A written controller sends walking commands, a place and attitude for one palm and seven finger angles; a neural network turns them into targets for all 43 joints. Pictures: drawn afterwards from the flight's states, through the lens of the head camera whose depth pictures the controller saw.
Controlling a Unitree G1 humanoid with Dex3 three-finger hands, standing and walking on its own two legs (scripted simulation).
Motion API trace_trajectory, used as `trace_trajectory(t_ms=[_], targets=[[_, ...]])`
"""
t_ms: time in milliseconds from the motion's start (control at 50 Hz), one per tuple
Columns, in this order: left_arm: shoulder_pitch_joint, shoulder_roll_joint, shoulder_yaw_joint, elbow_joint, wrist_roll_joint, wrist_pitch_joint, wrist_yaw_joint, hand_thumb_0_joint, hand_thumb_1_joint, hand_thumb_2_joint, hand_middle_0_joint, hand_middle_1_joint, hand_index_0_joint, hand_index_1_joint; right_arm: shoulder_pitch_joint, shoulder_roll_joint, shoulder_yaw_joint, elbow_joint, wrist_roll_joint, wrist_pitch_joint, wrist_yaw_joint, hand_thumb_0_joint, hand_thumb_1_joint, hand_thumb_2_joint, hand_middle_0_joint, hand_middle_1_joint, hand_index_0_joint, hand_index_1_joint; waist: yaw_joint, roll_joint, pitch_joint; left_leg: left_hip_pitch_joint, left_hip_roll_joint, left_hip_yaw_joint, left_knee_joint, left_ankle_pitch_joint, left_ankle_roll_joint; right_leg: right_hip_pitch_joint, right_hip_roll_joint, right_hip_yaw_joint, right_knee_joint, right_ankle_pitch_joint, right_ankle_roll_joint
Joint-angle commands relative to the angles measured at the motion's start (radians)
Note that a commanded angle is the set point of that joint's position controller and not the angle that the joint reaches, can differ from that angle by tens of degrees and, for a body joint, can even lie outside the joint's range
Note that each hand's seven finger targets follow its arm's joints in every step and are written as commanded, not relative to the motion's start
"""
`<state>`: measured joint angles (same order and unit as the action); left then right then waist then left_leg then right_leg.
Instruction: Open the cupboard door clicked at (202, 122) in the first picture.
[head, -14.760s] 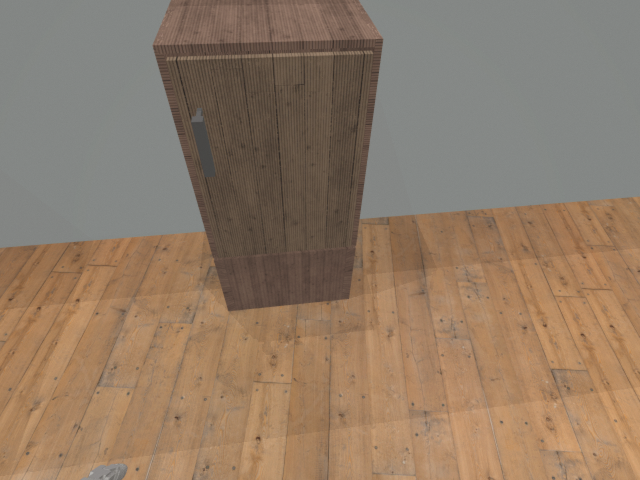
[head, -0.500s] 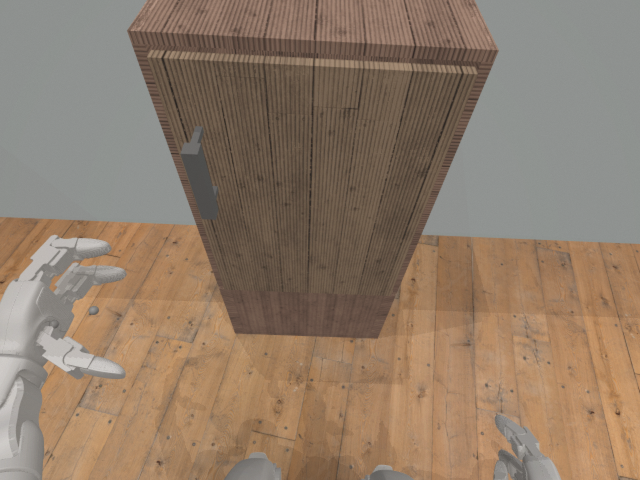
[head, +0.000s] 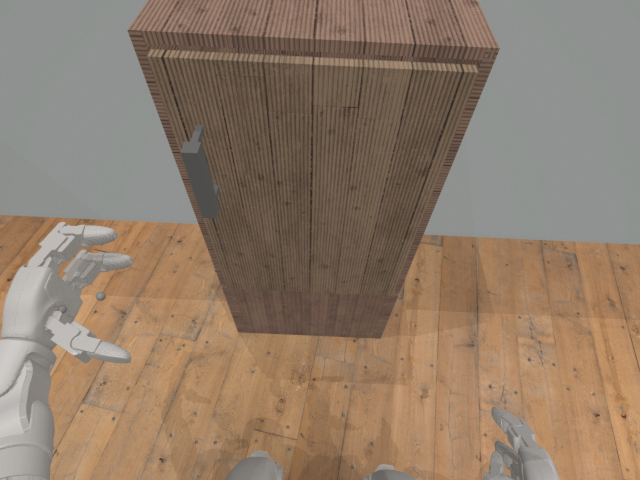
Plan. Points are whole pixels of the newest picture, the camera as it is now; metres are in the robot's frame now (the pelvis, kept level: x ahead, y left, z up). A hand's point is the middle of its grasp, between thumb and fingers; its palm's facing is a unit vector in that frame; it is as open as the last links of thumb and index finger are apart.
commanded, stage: move the hooked fingers beside the handle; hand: left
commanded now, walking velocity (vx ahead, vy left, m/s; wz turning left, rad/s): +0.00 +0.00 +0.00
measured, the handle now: (204, 173) +0.53 +0.21 +0.04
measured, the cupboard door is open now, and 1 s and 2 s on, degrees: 0 0 0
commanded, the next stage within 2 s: none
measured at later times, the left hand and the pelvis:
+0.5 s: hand (130, 247) +0.38 +0.26 +0.06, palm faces +0.00 -1.00 -0.02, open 14.0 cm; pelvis +0.00 +0.01 +0.00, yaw -1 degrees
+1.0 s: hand (146, 209) +0.44 +0.26 +0.05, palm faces +0.01 -1.00 -0.03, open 14.0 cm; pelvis +0.00 +0.02 -0.02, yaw -2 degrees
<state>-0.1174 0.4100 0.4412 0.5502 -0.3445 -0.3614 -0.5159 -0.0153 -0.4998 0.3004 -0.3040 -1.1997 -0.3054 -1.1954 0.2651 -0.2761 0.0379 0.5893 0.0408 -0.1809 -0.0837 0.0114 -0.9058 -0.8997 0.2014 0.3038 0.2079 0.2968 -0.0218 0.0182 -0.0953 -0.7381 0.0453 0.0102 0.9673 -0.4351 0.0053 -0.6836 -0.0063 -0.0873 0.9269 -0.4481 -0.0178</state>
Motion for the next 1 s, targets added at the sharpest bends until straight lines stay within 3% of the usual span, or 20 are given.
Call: trace_trajectory(t_ms=[0, 60, 120, 200, 220, 260, 280, 300, 360, 480, 600, 620, 700, 720, 780, 820, 860, 920, 960, 980], targets=[[-0.271, 0.272, 0.068, -0.145, -0.011, -0.049, -0.004, 0.0, -0.5, 0.3, -0.3, -1.2, -0.3, -1.2, 0.019, -0.152, -0.066, -0.115, 0.001, -0.04, -0.013, 0.0, -0.9, -0.9, 0.2, 0.3, 0.2, 0.3, -0.017, 0.059, -0.251, 0.162, -0.04, -0.024, -0.136, 0.213, 0.022, 0.102, 0.022, 0.071, -0.138, 0.214, 0.003], [-0.357, 0.285, 0.054, -0.125, 0.007, -0.039, -0.004, 0.0, -0.5, 0.3, -0.3, -1.2, -0.3, -1.2, 0.029, -0.154, -0.066, -0.109, 0.0, -0.032, -0.013, 0.0, -0.9, -0.9, 0.2, 0.3, 0.2, 0.3, -0.027, 0.079, -0.269, 0.174, -0.036, -0.029, -0.134, 0.218, 0.021, 0.083, 0.023, 0.065, -0.128, 0.217, 0.001], [-0.331, 0.314, 0.087, -0.122, 0.005, -0.044, 0.005, 0.0, -0.5, 0.3, -0.3, -1.2, -0.3, -1.2, 0.043, -0.157, -0.071, -0.113, -0.002, -0.026, -0.01, 0.0, -0.9, -0.9, 0.2, 0.3, 0.2, 0.3, -0.008, 0.074, -0.306, 0.191, -0.033, -0.033, -0.131, 0.275, 0.021, 0.106, 0.028, 0.06, -0.117, 0.263, -0.005], [-0.44, 0.275, 0.041, -0.087, 0.021, -0.048, 0.031, 0.0, -0.5, 0.3, -0.3, -1.2, -0.3, -1.2, 0.05, -0.154, -0.07, -0.104, -0.002, -0.013, -0.005, 0.0, -0.9, -0.9, 0.2, 0.3, 0.2, 0.3, -0.034, 0.08, -0.27, 0.182, -0.029, -0.039, -0.137, 0.227, 0.016, 0.043, 0.029, 0.05, -0.117, 0.209, -0.001], [-0.448, 0.283, 0.051, -0.069, 0.021, -0.048, 0.038, 0.0, -0.5, 0.3, -0.3, -1.2, -0.3, -1.2, 0.056, -0.156, -0.069, -0.1, -0.004, -0.01, -0.006, 0.0, -0.9, -0.9, 0.2, 0.3, 0.2, 0.3, -0.03, 0.073, -0.264, 0.174, -0.03, -0.039, -0.136, 0.225, 0.018, 0.043, 0.03, 0.049, -0.116, 0.207, -0.004], [-0.468, 0.3, 0.059, -0.044, 0.038, -0.048, 0.049, 0.0, -0.5, 0.3, -0.3, -1.2, -0.3, -1.2, 0.071, -0.161, -0.073, -0.097, -0.005, -0.001, -0.004, 0.0, -0.9, -0.9, 0.2, 0.3, 0.2, 0.3, -0.031, 0.056, -0.293, 0.174, -0.029, -0.041, -0.134, 0.246, 0.017, 0.053, 0.027, 0.048, -0.106, 0.226, -0.003], [-0.449, 0.299, 0.062, -0.036, 0.042, -0.046, 0.054, 0.0, -0.5, 0.3, -0.3, -1.2, -0.3, -1.2, 0.074, -0.16, -0.074, -0.099, -0.007, 0.003, -0.001, 0.0, -0.9, -0.9, 0.2, 0.3, 0.2, 0.3, -0.02, 0.08, -0.315, 0.18, -0.03, -0.038, -0.134, 0.26, 0.015, 0.062, 0.025, 0.05, -0.103, 0.236, -0.004], [-0.452, 0.303, 0.062, -0.037, 0.049, -0.046, 0.058, 0.0, -0.5, 0.3, -0.3, -1.2, -0.3, -1.2, 0.082, -0.161, -0.077, -0.097, -0.006, 0.007, 0.0, 0.0, -0.9, -0.9, 0.2, 0.3, 0.2, 0.3, -0.025, 0.061, -0.329, 0.189, -0.027, -0.039, -0.13, 0.28, 0.016, 0.06, 0.026, 0.048, -0.1, 0.253, -0.002], [-0.469, 0.316, 0.07, -0.046, 0.056, -0.051, 0.065, 0.0, -0.5, 0.3, -0.3, -1.2, -0.3, -1.2, 0.093, -0.162, -0.077, -0.098, -0.011, 0.02, 0.007, 0.0, -0.9, -0.9, 0.2, 0.3, 0.2, 0.3, -0.018, 0.087, -0.37, 0.213, -0.025, -0.04, -0.124, 0.34, 0.013, 0.072, 0.028, 0.047, -0.088, 0.295, -0.004], [-0.578, 0.332, 0.075, 0.055, 0.066, -0.061, 0.072, 0.0, -0.5, 0.3, -0.3, -1.2, -0.3, -1.2, 0.107, -0.165, -0.075, -0.08, -0.01, 0.046, 0.005, 0.0, -0.9, -0.9, 0.2, 0.3, 0.2, 0.3, -0.046, 0.055, -0.3, 0.148, -0.023, -0.034, -0.12, 0.256, 0.017, 0.036, 0.032, 0.051, -0.096, 0.241, -0.001], [-0.69, 0.309, 0.017, 0.072, 0.095, -0.085, 0.066, 0.0, -0.5, 0.3, -0.3, -1.2, -0.3, -1.2, 0.133, -0.168, -0.078, -0.068, -0.014, 0.063, 0.011, 0.0, -0.9, -0.9, 0.2, 0.3, 0.2, 0.3, -0.058, 0.14, -0.373, 0.243, -0.016, -0.056, -0.105, 0.31, 0.009, -0.034, 0.034, 0.043, -0.079, 0.233, -0.01], [-0.705, 0.302, 0.013, 0.079, 0.089, -0.085, 0.065, 0.0, -0.5, 0.3, -0.3, -1.2, -0.3, -1.2, 0.14, -0.171, -0.08, -0.067, -0.015, 0.066, 0.012, 0.0, -0.9, -0.9, 0.2, 0.3, 0.2, 0.3, -0.062, 0.116, -0.385, 0.252, -0.014, -0.062, -0.096, 0.336, 0.011, -0.04, 0.04, 0.039, -0.07, 0.245, -0.012], [-0.753, 0.35, 0.05, 0.186, 0.101, -0.072, 0.081, 0.0, -0.5, 0.3, -0.3, -1.2, -0.3, -1.2, 0.146, -0.176, -0.077, -0.052, -0.013, 0.088, 0.012, 0.0, -0.9, -0.9, 0.2, 0.3, 0.2, 0.3, -0.068, 0.059, -0.337, 0.166, -0.016, -0.054, -0.095, 0.268, 0.015, -0.033, 0.036, 0.043, -0.076, 0.222, -0.004], [-0.76, 0.366, 0.066, 0.191, 0.1, -0.073, 0.083, 0.0, -0.5, 0.3, -0.3, -1.2, -0.3, -1.2, 0.15, -0.178, -0.076, -0.056, -0.015, 0.092, 0.012, 0.0, -0.9, -0.9, 0.2, 0.3, 0.2, 0.3, -0.057, 0.089, -0.349, 0.169, -0.018, -0.051, -0.087, 0.283, 0.015, -0.034, 0.039, 0.044, -0.065, 0.232, -0.01], [-0.805, 0.421, 0.094, 0.227, 0.128, -0.079, 0.097, 0.0, -0.5, 0.3, -0.3, -1.2, -0.3, -1.2, 0.157, -0.178, -0.073, -0.058, -0.02, 0.107, 0.016, 0.0, -0.9, -0.9, 0.2, 0.3, 0.2, 0.3, -0.057, 0.084, -0.36, 0.138, -0.019, -0.048, -0.08, 0.267, 0.016, -0.024, 0.036, 0.05, -0.059, 0.227, -0.005], [-0.85, 0.424, 0.083, 0.239, 0.137, -0.092, 0.1, 0.0, -0.5, 0.3, -0.3, -1.2, -0.3, -1.2, 0.167, -0.176, -0.071, -0.056, -0.022, 0.114, 0.016, 0.0, -0.9, -0.9, 0.2, 0.3, 0.2, 0.3, -0.071, 0.077, -0.374, 0.13, -0.018, -0.044, -0.062, 0.279, 0.023, -0.031, 0.041, 0.055, -0.049, 0.245, -0.006], [-0.891, 0.443, 0.089, 0.252, 0.15, -0.108, 0.099, 0.0, -0.5, 0.3, -0.3, -1.2, -0.3, -1.2, 0.175, -0.179, -0.071, -0.049, -0.024, 0.122, 0.019, 0.0, -0.9, -0.9, 0.2, 0.3, 0.2, 0.3, -0.073, 0.122, -0.401, 0.157, -0.014, -0.051, -0.054, 0.301, 0.016, -0.053, 0.041, 0.053, -0.039, 0.248, -0.006], [-0.905, 0.424, 0.074, 0.248, 0.141, -0.122, 0.085, 0.0, -0.5, 0.3, -0.3, -1.2, -0.3, -1.2, 0.184, -0.181, -0.075, -0.047, -0.027, 0.13, 0.023, 0.0, -0.9, -0.9, 0.2, 0.3, 0.2, 0.3, -0.079, 0.133, -0.451, 0.196, -0.012, -0.055, -0.04, 0.34, 0.017, -0.058, 0.046, 0.052, -0.035, 0.266, -0.008], [-0.913, 0.424, 0.067, 0.289, 0.142, -0.109, 0.072, 0.0, -0.5, 0.3, -0.3, -1.2, -0.3, -1.2, 0.192, -0.183, -0.074, -0.037, -0.025, 0.141, 0.023, 0.0, -0.9, -0.9, 0.2, 0.3, 0.2, 0.3, -0.089, 0.132, -0.446, 0.183, -0.011, -0.052, -0.037, 0.337, 0.017, -0.065, 0.046, 0.053, -0.037, 0.271, -0.004], [-0.93, 0.427, 0.068, 0.316, 0.14, -0.1, 0.068, 0.0, -0.5, 0.3, -0.3, -1.2, -0.3, -1.2, 0.195, -0.184, -0.075, -0.027, -0.023, 0.145, 0.022, 0.0, -0.9, -0.9, 0.2, 0.3, 0.2, 0.3, -0.098, 0.103, -0.423, 0.164, -0.009, -0.052, -0.033, 0.321, 0.02, -0.069, 0.045, 0.053, -0.042, 0.266, -0.002]])
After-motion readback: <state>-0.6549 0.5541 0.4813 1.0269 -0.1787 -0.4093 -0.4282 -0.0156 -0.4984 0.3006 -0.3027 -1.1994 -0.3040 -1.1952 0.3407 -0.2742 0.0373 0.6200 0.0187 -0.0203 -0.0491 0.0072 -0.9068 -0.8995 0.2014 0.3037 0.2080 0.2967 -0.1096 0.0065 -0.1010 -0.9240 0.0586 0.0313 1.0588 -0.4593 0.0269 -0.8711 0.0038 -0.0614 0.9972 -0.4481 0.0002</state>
